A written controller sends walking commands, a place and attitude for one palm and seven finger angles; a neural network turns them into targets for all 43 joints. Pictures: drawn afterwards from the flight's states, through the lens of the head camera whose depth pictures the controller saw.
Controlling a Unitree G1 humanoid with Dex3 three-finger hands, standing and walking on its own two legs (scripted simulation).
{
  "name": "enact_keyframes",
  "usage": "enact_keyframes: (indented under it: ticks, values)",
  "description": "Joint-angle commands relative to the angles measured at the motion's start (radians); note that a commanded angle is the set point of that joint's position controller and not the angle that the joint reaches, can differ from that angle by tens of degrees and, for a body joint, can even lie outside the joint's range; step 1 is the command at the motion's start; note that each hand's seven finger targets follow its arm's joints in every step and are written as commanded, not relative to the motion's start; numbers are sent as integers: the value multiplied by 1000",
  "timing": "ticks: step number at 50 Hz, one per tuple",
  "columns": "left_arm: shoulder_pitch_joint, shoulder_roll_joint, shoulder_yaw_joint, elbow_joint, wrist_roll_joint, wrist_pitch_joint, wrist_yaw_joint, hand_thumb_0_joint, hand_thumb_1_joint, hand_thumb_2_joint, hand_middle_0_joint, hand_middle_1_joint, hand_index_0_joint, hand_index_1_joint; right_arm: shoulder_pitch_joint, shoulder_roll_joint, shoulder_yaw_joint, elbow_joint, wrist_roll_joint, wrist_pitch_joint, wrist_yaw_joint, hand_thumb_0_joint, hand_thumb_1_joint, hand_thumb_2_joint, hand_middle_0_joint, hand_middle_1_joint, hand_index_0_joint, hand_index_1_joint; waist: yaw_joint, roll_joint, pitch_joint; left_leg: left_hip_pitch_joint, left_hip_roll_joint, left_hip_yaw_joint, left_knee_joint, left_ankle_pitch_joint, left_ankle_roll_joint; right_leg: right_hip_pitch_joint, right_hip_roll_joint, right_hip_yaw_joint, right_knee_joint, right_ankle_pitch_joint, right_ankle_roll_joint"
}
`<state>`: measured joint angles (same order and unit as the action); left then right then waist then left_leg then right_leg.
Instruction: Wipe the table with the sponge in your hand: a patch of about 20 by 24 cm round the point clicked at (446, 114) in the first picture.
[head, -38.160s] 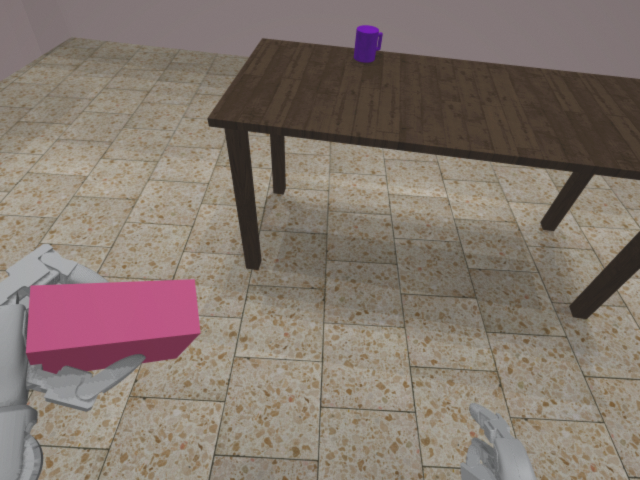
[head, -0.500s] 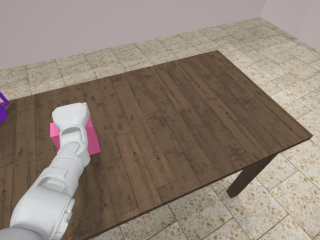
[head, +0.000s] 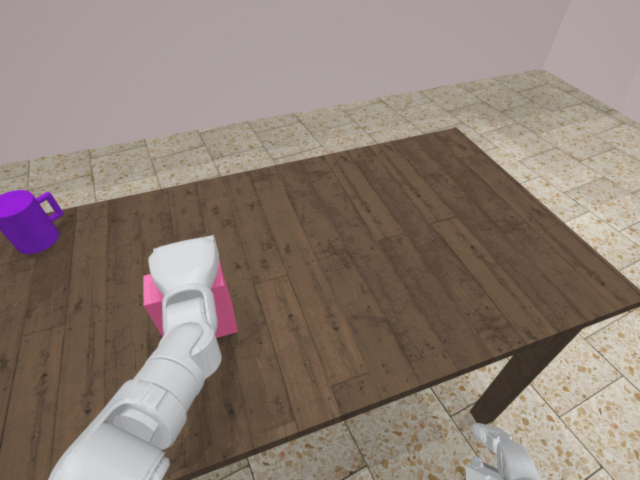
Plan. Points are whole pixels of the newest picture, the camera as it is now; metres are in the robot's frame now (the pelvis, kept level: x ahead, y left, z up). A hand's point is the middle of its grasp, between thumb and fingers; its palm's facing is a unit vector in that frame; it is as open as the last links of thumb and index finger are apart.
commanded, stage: wipe back along the middle lane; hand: left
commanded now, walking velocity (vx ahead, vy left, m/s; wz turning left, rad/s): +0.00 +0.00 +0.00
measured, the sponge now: (197, 313) +0.36 +0.23 -0.04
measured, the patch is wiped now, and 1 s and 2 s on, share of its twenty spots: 0.65 0.75 0.85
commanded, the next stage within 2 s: slide across to the third lane in 1.24 s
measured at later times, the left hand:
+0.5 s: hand (204, 315) +0.32 +0.19 +0.02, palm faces -0.03 -0.04 -1.00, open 9.8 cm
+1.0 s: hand (209, 336) +0.29 +0.18 +0.02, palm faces -0.02 -0.08 -1.00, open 9.8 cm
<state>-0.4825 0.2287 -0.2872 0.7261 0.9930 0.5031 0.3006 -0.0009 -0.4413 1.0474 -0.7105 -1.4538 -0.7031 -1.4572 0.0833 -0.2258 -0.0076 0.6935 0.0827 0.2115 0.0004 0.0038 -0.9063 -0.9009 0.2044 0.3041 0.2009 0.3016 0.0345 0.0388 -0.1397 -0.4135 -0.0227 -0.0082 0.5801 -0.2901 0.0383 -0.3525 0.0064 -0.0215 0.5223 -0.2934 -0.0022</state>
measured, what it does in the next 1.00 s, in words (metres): stands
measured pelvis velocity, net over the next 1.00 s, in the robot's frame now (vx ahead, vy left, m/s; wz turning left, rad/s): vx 0.00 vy -0.02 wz -0.02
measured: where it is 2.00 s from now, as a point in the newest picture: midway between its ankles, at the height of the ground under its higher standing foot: outside the picture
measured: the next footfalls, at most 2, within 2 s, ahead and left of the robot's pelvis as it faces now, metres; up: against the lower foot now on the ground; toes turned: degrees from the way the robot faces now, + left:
none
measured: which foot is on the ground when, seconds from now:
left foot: down 0.00-1.00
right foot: down 0.00-1.00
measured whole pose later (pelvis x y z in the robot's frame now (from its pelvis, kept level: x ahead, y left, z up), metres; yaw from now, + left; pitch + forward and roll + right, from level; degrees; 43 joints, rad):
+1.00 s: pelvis +0.00 -0.02 +0.00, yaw -1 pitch +2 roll +0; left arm -0.12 0.23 -0.36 0.29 1.00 0.56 0.25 0.02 -0.45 1.05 -0.68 -1.48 -0.73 -1.42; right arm 0.00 -0.25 0.01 0.65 0.09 0.21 0.02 0.01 -0.91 -0.90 0.20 0.30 0.20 0.30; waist 0.08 0.06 -0.11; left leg -0.29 -0.01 0.01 0.53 -0.28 0.01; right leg -0.26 0.02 -0.01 0.53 -0.31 -0.03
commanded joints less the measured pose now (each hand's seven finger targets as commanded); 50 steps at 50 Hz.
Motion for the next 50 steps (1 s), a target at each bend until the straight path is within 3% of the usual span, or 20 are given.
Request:
enact_keyframes:
  ticks: [1,4,7,8,12,15,17,18,21,22,23,27,28,31,32,35,37,45,47,50]
  values:
    - [-115,14,0,-122,-15,8,-31,0,100,1300,-1200,-1600,-1200,-1600,-122,-137,-37,-150,-2,-34,-3,0,-900,-900,200,300,200,300,0,-74,-209,183,28,-41,-56,346,-17,60,26,-24,-30,328,-79]
    - [-127,-47,-64,-160,-15,16,-36,0,100,1300,-1200,-1600,-1200,-1600,-146,-131,-36,-159,1,-32,2,0,-900,-900,200,300,200,300,-11,-69,-177,186,30,-45,-60,326,-15,40,28,-28,-33,296,-80]
    - [-71,43,29,-165,-23,28,-31,0,100,1300,-1200,-1600,-1200,-1600,-162,-144,-35,-155,-1,-31,-1,0,-900,-900,200,300,200,300,16,-95,-170,167,24,-45,-74,296,-16,72,28,-11,-43,298,-84]
    - [-91,-12,-32,-198,-25,29,-36,0,100,1300,-1200,-1600,-1200,-1600,-168,-136,-31,-166,1,-32,-3,0,-900,-900,200,300,200,300,1,-101,-171,170,20,-38,-74,283,-12,77,24,-15,-45,294,-78]
    - [-26,34,17,-209,-27,40,-36,0,100,1300,-1200,-1600,-1200,-1600,-186,-142,-31,-163,2,-35,-5,0,-900,-900,200,300,200,300,25,-102,-157,165,16,-37,-84,268,-13,91,25,1,-53,290,-82]
    - [-38,-16,-39,-239,-37,46,-47,0,100,1300,-1200,-1600,-1200,-1600,-195,-133,-25,-171,6,-37,-5,0,-900,-900,200,300,200,300,9,-105,-141,170,14,-31,-84,256,-9,89,22,-3,-55,286,-78]
    - [15,54,28,-247,-36,48,-45,0,100,1300,-1200,-1600,-1200,-1600,-201,-144,-27,-169,3,-36,-6,0,-900,-900,200,300,200,300,30,-100,-152,167,12,-34,-90,254,-11,109,25,13,-58,289,-83]
    - [22,-2,-28,-276,-39,48,-52,0,100,1300,-1200,-1600,-1200,-1600,-208,-133,-23,-183,6,-38,-5,0,-900,-900,200,300,200,300,21,-101,-155,172,9,-27,-88,255,-8,117,20,4,-56,295,-77]
    - [85,-19,-45,-310,-44,46,-59,0,100,1300,-1200,-1600,-1200,-1600,-218,-131,-24,-191,7,-42,1,0,-900,-900,200,300,200,300,26,-114,-152,175,6,-21,-82,272,-5,131,18,17,-56,340,-77]
    - [106,42,15,-314,-44,45,-55,0,100,1300,-1200,-1600,-1200,-1600,-222,-142,-27,-185,5,-41,1,0,-900,-900,200,300,200,300,37,-120,-160,172,7,-28,-86,272,-8,140,22,30,-57,342,-81]
    - [105,-5,-34,-334,-45,47,-59,0,100,1300,-1200,-1600,-1200,-1600,-225,-133,-22,-195,7,-40,1,0,-900,-900,200,300,200,300,26,-124,-153,170,4,-21,-84,271,-6,145,17,19,-52,349,-76]
    - [139,18,-21,-377,-44,54,-64,0,100,1300,-1200,-1600,-1200,-1600,-249,-139,-23,-196,8,-42,5,0,-900,-900,200,300,200,300,33,-119,-115,166,3,-26,-93,256,-7,135,20,39,-62,338,-79]
    - [128,-18,-56,-396,-47,56,-67,0,100,1300,-1200,-1600,-1200,-1600,-246,-131,-21,-205,10,-43,5,0,-900,-900,200,300,200,300,25,-121,-111,170,2,-20,-92,249,-3,136,17,28,-62,332,-75]
    - [136,-13,-57,-401,-43,60,-72,0,100,1300,-1200,-1600,-1200,-1600,-255,-130,-21,-199,11,-47,5,0,-900,-900,200,300,200,300,24,-131,-98,177,0,-16,-91,244,-1,130,17,41,-68,334,-75]
    - [162,39,-7,-412,-45,60,-70,0,100,1300,-1200,-1600,-1200,-1600,-258,-137,-23,-199,10,-47,5,0,-900,-900,200,300,200,300,39,-125,-109,175,-1,-22,-95,243,-4,141,20,48,-69,328,-78]
    - [178,-20,-67,-439,-47,60,-80,0,100,1300,-1200,-1600,-1200,-1600,-269,-127,-18,-211,12,-49,5,0,-900,-900,200,300,200,300,30,-142,-108,179,-4,-14,-91,245,-1,147,16,47,-67,347,-71]
    - [190,41,-13,-449,-40,57,-78,0,100,1300,-1200,-1600,-1200,-1600,-269,-138,-21,-206,9,-49,4,0,-900,-900,200,300,200,300,40,-124,-120,181,-5,-21,-90,253,-5,153,21,61,-61,355,-78]
    - [292,-13,-70,-522,-42,59,-86,0,100,1300,-1200,-1600,-1200,-1600,-290,-121,-16,-228,12,-55,20,0,-900,-900,200,300,200,300,41,-127,-107,189,-5,-16,-80,286,-3,161,18,57,-49,411,-75]
    - [264,51,-9,-520,-36,62,-79,0,100,1300,-1200,-1600,-1200,-1600,-288,-133,-19,-216,8,-53,15,0,-900,-900,200,300,200,300,46,-117,-106,183,-5,-20,-84,271,-6,156,23,72,-51,393,-79]
    - [272,5,-52,-519,-32,65,-79,0,100,1300,-1200,-1600,-1200,-1600,-289,-123,-16,-218,11,-57,16,0,-900,-900,200,300,200,300,39,-130,-90,184,-5,-17,-80,271,-4,144,22,63,-49,389,-76]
